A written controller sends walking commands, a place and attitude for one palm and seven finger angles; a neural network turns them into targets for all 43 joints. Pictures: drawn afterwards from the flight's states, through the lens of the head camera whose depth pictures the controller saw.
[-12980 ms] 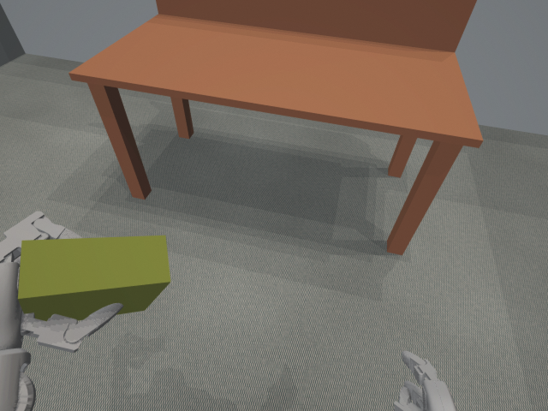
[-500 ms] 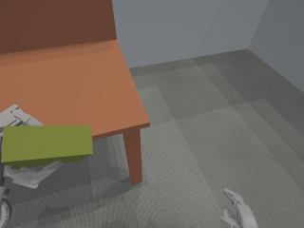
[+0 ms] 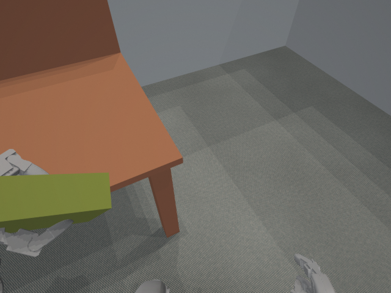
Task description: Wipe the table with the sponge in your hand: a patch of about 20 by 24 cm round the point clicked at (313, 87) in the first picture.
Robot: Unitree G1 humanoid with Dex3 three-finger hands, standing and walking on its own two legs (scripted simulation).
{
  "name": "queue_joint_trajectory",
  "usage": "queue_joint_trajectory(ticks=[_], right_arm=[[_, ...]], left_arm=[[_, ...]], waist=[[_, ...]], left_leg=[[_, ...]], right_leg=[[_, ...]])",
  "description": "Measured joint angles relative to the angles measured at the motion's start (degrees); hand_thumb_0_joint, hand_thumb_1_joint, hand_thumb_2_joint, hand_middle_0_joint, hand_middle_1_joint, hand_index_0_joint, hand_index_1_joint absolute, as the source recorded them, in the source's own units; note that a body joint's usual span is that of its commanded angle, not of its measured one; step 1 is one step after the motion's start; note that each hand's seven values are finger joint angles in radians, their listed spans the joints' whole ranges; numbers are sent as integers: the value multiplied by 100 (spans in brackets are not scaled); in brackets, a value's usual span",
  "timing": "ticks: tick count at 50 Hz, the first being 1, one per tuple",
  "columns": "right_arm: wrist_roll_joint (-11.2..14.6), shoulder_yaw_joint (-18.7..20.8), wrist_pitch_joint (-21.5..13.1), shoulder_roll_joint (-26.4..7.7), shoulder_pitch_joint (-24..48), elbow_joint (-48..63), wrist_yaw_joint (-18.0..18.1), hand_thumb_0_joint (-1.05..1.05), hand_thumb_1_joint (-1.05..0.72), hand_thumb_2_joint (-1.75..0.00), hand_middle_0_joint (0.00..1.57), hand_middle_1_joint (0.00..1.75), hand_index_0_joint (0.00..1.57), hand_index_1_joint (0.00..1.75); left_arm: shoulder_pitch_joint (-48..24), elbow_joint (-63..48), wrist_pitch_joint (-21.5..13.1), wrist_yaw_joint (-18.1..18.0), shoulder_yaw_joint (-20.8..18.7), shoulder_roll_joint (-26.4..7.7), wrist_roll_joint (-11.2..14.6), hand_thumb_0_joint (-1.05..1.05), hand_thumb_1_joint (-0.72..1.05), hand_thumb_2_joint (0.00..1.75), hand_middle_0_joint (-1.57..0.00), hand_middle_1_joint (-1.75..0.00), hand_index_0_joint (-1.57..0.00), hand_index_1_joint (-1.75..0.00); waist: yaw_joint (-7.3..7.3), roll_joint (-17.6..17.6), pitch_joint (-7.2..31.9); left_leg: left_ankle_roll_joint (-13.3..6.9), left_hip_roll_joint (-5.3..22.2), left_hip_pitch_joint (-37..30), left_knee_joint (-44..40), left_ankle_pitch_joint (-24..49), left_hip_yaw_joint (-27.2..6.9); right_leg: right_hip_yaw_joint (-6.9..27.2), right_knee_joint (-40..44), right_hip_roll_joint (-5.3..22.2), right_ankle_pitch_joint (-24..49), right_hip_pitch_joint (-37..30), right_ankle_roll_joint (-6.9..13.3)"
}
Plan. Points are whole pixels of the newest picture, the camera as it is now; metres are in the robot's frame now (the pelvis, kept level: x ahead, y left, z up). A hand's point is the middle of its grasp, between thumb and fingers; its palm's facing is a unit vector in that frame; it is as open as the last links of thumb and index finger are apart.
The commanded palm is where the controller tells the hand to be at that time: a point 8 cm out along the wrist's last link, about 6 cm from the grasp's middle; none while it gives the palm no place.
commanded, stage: shuffle to correct the standing spot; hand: left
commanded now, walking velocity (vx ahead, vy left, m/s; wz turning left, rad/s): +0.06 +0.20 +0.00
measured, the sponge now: (69, 202) +0.23 +0.20 +0.14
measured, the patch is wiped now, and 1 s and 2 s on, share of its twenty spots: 0.00 0.00 0.00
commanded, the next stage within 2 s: none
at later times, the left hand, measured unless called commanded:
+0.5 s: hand out of the picture +0.19 +0.36 +0.17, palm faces +0.44 -0.80 -0.42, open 9.5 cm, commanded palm +0.14 +0.40 +0.18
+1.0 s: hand out of the picture +0.17 +0.47 +0.17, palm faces +0.44 -0.79 -0.43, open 9.5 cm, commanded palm +0.12 +0.50 +0.18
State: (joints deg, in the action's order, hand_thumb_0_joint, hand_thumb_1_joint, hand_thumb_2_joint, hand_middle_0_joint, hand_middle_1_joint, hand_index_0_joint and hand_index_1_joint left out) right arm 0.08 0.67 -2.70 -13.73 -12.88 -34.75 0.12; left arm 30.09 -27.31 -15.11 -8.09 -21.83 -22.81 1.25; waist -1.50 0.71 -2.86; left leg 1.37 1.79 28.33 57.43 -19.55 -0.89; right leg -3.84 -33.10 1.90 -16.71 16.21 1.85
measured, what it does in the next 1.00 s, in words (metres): steps to the left: left foot, then right foot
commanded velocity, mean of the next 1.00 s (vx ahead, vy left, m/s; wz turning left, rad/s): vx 0.10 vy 0.20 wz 0.00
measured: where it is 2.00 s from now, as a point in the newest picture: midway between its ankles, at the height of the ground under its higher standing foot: outside the picture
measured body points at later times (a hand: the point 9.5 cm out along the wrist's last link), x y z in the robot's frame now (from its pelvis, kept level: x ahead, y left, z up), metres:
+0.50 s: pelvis -0.02 +0.11 +0.00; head +0.00 +0.11 +0.45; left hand +0.16 +0.40 +0.20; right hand +0.16 -0.09 -0.10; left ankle +0.00 +0.25 -0.69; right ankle -0.02 -0.01 -0.73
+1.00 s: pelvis -0.04 +0.22 +0.00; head -0.02 +0.21 +0.45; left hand +0.14 +0.51 +0.20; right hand +0.12 -0.01 -0.10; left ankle -0.01 +0.37 -0.69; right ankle -0.03 +0.11 -0.73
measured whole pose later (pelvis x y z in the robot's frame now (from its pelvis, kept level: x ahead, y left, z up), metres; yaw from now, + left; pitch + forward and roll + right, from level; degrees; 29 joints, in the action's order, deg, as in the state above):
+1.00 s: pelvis -0.04 +0.22 +0.00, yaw +2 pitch -1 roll +2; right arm 0.2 0.0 -4.1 -12.3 -12.9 -36.9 0.7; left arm 27.4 -27.2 -12.8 -9.0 -20.8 -21.2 1.3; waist 0.3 1.7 -1.6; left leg 0.6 2.3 25.6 48.9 -18.9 1.8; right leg -5.3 -34.2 5.4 -18.4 15.0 0.1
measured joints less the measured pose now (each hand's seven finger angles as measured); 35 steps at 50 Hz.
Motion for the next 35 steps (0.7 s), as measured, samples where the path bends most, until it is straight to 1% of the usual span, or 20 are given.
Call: queue_joint_trajectory(ticks=[3, 5, 7, 8, 9, 11, 13, 14, 16, 17, 19, 21, 23, 25, 27, 29, 30, 32, 34, 35], right_arm=[[-3, 102, -106, -82, -73, -29, 122, 1, -91, -90, 20, 30, 20, 30], [1, 171, -173, -148, -100, -36, 186, 1, -91, -90, 20, 30, 19, 30], [25, 241, -221, -233, -121, 19, 233, 1, -91, -90, 19, 30, 19, 30], [41, 279, -237, -189, -70, 8, 259, 1, -91, -90, 19, 30, 19, 30], [65, 289, -241, -107, -9, 9, 270, 1, -91, -90, 19, 30, 19, 30], [70, 236, -298, 85, 69, 63, 250, 1, -91, -90, 19, 30, 19, 30], [56, 131, -419, 266, 106, 117, 182, 1, -91, -90, 19, 30, 19, 30], [53, 65, -478, 339, 113, 138, 136, 1, -91, -90, 19, 30, 19, 30], [38, -82, -552, 436, 111, 177, 56, 1, -91, -90, 19, 30, 19, 30], [22, -139, -555, 421, 136, 169, 29, 1, -91, -90, 20, 30, 19, 30], [1, -197, -457, 383, 175, 96, -27, 1, -91, -90, 20, 30, 20, 30], [-4, -224, -348, 372, 187, -28, -68, 1, -91, -90, 20, 30, 20, 30], [-16, -257, -250, 356, 181, -121, -60, 1, -91, -90, 20, 30, 20, 30], [-15, -253, -190, 340, 138, -141, -13, 1, -91, -90, 20, 30, 20, 30], [-2, -198, -180, 290, 78, -108, 42, 1, -91, -90, 20, 30, 20, 30], [21, -89, -219, 151, 19, 1, 102, 1, -90, -90, 20, 30, 20, 30], [37, -13, -237, 138, 54, 3, 135, 1, -90, -90, 20, 30, 20, 30], [48, 68, -270, 189, 138, -4, 167, 1, -91, -90, 20, 30, 20, 30], [23, 81, -349, 266, 171, 2, 150, 1, -91, -90, 20, 30, 20, 30], [22, 67, -393, 296, 168, 5, 126, 1, -91, -90, 20, 30, 20, 30]], left_arm=[[21, -98, 78, -56, 9, 17, -14, 0, -44, 101, -81, -134, -80, -134], [-52, -185, 134, -80, 54, 64, -22, 0, -44, 101, -81, -134, -80, -134], [-141, -293, 163, -76, 84, 90, -13, 0, -44, 101, -81, -134, -80, -134], [-231, -309, 160, -70, 55, 39, -4, 0, -44, 101, -81, -134, -80, -134], [-328, -288, 156, -67, 10, -25, 4, 0, -44, 101, -81, -134, -80, -134], [-455, -203, 175, -48, -85, -136, 34, 0, -44, 101, -81, -134, -80, -134], [-498, -163, 201, -49, -138, -184, 59, 0, -44, 101, -81, -135, -80, -134], [-491, -178, 211, -58, -138, -169, 75, 0, -44, 101, -81, -135, -80, -134], [-441, -253, 226, -68, -102, -119, 90, 0, -44, 101, -81, -135, -80, -135], [-436, -255, 211, -59, -40, -34, 70, 0, -44, 101, -81, -135, -80, -135], [-406, -221, 191, -31, 116, 98, 60, 0, -44, 101, -81, -135, -80, -135], [-373, -162, 177, -13, 217, 176, 73, 0, -44, 101, -81, -135, -80, -135], [-333, -72, 165, -12, 208, 195, 47, 0, -44, 101, -81, -135, -80, -135], [-339, 17, 170, -31, 162, 179, 9, 0, -44, 101, -81, -135, -80, -135], [-391, 23, 237, -57, 136, 172, 1, 0, -44, 101, -81, -135, -80, -135], [-455, -102, 314, -75, 146, 195, 11, 0, -44, 101, -81, -135, -80, -135], [-538, -147, 336, -76, 136, 172, 16, 0, -44, 101, -81, -135, -80, -135], [-624, -152, 344, -67, 67, 91, 39, 0, -44, 101, -81, -135, -80, -135], [-576, -190, 379, -65, 0, 11, 43, 0, -44, 101, -81, -135, -80, -135], [-526, -243, 389, -66, -16, -13, 52, 0, -44, 101, -80, -135, -80, -135]], waist=[[77, 144, -97], [110, 165, -143], [115, 49, -123], [108, 95, -148], [130, 177, -187], [137, 245, -189], [140, 214, -154], [138, 188, -122], [157, 143, -34], [166, 6, -23], [165, -216, 23], [221, -188, 73], [276, -85, 115], [286, 38, 135], [279, 129, 120], [243, 53, 100], [228, 101, 31], [222, 202, -76], [150, 201, -97], [120, 188, -88]], left_leg=[[-32, 183, -376, -1183, 195, 123], [-30, 177, -726, -1932, 453, 252], [-30, 155, -1069, -2535, 627, 325], [14, 82, -1056, -2517, 560, 352], [19, 5, -1002, -2388, 516, 400], [-39, -67, -895, -2221, 487, 445], [-111, -78, -836, -2178, 503, 457], [-136, -88, -810, -2166, 509, 463], [-163, -135, -730, -2090, 489, 496], [-172, -101, -679, -1993, 452, 469], [-119, -125, -505, -1517, 58, 351], [-18, -250, -247, -623, -124, 283], [1, -235, -142, -228, -198, 269], [-25, -115, -296, -662, -110, 293], [-41, -21, -643, -1541, 161, 331], [-74, 52, -1003, -2362, 451, 308], [-98, -20, -955, -2295, 459, 336], [-157, -127, -863, -2093, 379, 435], [-228, -163, -837, -2118, 402, 455], [-255, -174, -837, -2164, 440, 457]], right_leg=[[100, -39, 218, -16, -19, -146], [132, -152, 356, -80, -9, -275], [117, -372, 412, -197, 76, -418], [149, -538, 498, -275, 151, -474], [249, -708, 545, -338, 227, -455], [332, -1271, 440, -891, 419, -404], [216, -1580, 247, -1172, 482, -337], [118, -1498, 163, -1134, 429, -315], [-79, -852, 37, -738, 151, -279], [-140, -656, -27, -547, 73, -124], [-207, -554, -53, -437, 23, -2], [-154, -433, 57, -380, -25, -43], [-60, -269, 176, -276, -66, -132], [0, -158, 305, -194, -91, -235], [31, -181, 432, -192, -76, -355], [14, -424, 489, -304, 39, -485], [77, -633, 561, -412, 136, -470], [304, -1334, 495, -1000, 407, -392], [277, -2005, 305, -1308, 629, -326], [192, -2095, 220, -1297, 658, -308]])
